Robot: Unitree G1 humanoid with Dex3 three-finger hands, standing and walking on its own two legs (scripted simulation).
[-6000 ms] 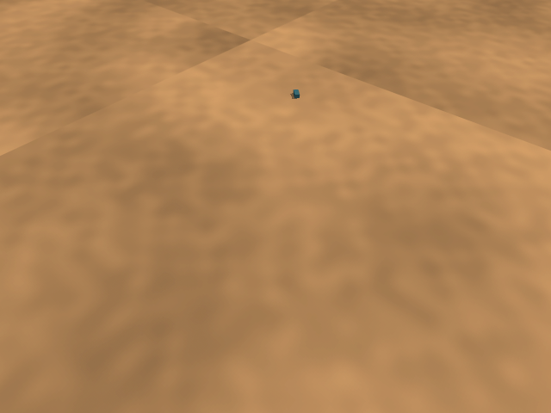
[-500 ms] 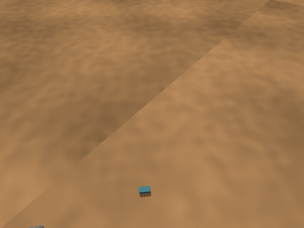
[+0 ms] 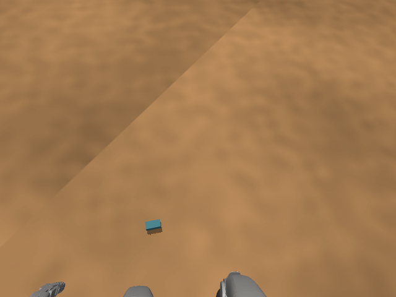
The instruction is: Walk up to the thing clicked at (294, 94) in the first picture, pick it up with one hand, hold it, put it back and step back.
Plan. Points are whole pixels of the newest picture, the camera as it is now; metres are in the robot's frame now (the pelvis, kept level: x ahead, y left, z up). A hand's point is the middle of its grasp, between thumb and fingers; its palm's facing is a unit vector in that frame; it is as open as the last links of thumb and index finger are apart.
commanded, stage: walk up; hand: left
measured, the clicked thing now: (153, 224) +0.45 +0.17 -0.72
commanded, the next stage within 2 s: none
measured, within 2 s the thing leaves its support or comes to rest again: neither
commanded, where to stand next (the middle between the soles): +0.09 -0.05 m, yaw +4 degrees
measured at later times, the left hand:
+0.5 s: hand out of the picture +0.10 +0.23 -0.13, palm faces +0.04 -0.92 -0.39, open 7.4 cm
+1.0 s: hand out of the picture +0.09 +0.23 -0.12, palm faces +0.05 -0.94 -0.34, open 7.4 cm
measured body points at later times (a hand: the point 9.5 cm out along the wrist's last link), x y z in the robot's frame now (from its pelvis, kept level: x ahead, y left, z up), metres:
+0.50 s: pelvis +0.01 -0.04 +0.01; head +0.05 -0.04 +0.46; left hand +0.09 +0.28 -0.10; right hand +0.13 -0.34 -0.11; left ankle +0.07 +0.08 -0.70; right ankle +0.02 -0.17 -0.70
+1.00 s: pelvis +0.01 -0.03 +0.04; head +0.03 -0.02 +0.49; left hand +0.08 +0.28 -0.09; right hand +0.10 -0.33 -0.09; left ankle +0.07 +0.09 -0.70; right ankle +0.02 -0.17 -0.70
